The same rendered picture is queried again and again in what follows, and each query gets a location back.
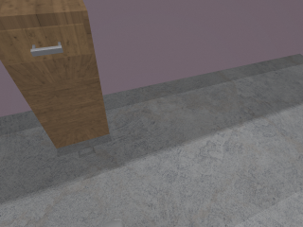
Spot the handle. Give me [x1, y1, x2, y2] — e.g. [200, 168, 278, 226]
[30, 42, 63, 57]

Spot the cabinet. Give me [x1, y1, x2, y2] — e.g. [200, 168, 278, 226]
[0, 0, 109, 148]

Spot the drawer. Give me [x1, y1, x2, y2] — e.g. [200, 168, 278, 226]
[0, 23, 90, 64]

